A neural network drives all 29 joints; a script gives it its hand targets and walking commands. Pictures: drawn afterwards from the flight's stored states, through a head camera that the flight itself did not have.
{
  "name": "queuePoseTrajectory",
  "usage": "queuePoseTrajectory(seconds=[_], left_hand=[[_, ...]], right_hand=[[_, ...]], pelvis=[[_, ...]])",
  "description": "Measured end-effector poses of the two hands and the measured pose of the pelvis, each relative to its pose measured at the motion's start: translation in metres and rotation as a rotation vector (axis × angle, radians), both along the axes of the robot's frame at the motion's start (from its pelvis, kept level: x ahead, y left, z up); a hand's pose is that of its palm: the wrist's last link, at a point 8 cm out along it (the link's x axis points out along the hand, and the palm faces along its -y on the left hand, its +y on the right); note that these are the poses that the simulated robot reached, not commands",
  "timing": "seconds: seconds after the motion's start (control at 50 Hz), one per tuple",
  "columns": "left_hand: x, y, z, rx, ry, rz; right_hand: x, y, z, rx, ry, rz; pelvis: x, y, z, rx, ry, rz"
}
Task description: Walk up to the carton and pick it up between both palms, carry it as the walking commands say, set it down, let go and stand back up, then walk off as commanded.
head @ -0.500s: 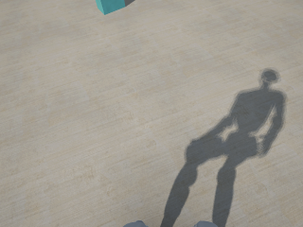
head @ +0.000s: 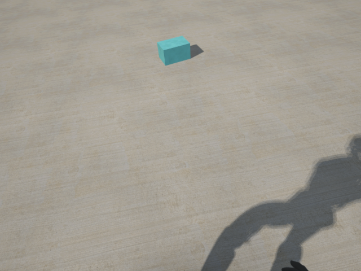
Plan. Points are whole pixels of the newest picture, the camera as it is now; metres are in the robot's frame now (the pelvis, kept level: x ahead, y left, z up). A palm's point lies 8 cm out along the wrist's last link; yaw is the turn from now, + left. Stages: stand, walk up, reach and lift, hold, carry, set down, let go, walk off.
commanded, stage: walk up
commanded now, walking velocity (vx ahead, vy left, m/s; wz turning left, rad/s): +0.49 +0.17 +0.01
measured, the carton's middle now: (173, 50) +2.32 +0.14 -0.67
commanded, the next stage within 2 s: none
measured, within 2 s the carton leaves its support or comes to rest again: neither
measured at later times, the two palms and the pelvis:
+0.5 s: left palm (117, 175) +0.42 +0.24 -0.10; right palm out of the picture +0.09 -0.21 -0.12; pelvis +0.22 +0.01 +0.01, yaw -2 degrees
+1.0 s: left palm (105, 193) +0.37 +0.27 -0.13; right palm (249, 148) +0.52 -0.19 -0.12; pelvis +0.42 +0.04 +0.01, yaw +2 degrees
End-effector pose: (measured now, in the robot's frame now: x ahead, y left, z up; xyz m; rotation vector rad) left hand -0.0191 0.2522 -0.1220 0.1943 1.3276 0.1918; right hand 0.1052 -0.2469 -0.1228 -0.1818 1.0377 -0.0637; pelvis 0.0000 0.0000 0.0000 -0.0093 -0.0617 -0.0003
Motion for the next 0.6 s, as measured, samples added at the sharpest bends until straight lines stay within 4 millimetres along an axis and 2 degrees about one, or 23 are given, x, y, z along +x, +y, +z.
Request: queuePoseTrajectory(seconds=[0.06,0.12,0.18,0.26,0.34,0.38,0.42,0.48,0.54,0.56,0.6], left_hand=[[0.001,0.011,-0.011,-0.028,0.078,0.025],[0.033,0.025,-0.022,-0.053,0.107,0.0],[0.098,0.034,-0.019,-0.061,0.044,-0.034],[0.206,0.035,-0.006,-0.06,-0.123,-0.094],[0.306,0.027,0.011,-0.052,-0.275,-0.141],[0.347,0.018,0.018,-0.055,-0.326,-0.16],[0.383,0.007,0.023,-0.059,-0.356,-0.183],[0.426,-0.01,0.025,-0.057,-0.378,-0.211],[0.456,-0.024,0.018,-0.035,-0.396,-0.213],[0.459,-0.027,0.013,-0.028,-0.392,-0.205],[0.45,-0.031,0.01,-0.027,-0.353,-0.181]], right_hand=[[0.047,0.015,0.007,-0.016,-0.048,0.018],[0.063,0.03,0.004,-0.03,-0.017,-0.021],[0.047,0.038,0.003,-0.043,0.087,-0.068],[0.006,0.043,0.005,-0.059,0.288,-0.129],[-0.029,0.048,0.009,-0.055,0.461,-0.18],[-0.038,0.048,0.012,-0.047,0.524,-0.201],[-0.037,0.047,0.014,-0.035,0.566,-0.22],[-0.021,0.041,0.009,-0.011,0.606,-0.232],[0.015,0.028,-0.012,0.017,0.607,-0.215],[0.032,0.023,-0.021,0.023,0.587,-0.207],[0.078,0.013,-0.031,0.026,0.506,-0.182]], pelvis=[[0.03,0.016,-0.006,-0.017,0.012,0.002],[0.059,0.032,-0.01,-0.015,0.03,-0.026],[0.084,0.04,-0.002,-0.025,0.066,-0.037],[0.114,0.045,0.009,-0.023,0.101,-0.042],[0.147,0.043,0.013,-0.01,0.105,-0.041],[0.165,0.038,0.013,-0.005,0.103,-0.04],[0.183,0.031,0.012,0.001,0.103,-0.039],[0.213,0.018,0.008,0.016,0.11,-0.036],[0.248,0.002,-0.006,0.038,0.103,-0.026],[0.258,-0.003,-0.011,0.04,0.092,-0.025],[0.276,-0.009,-0.011,0.031,0.071,-0.02]])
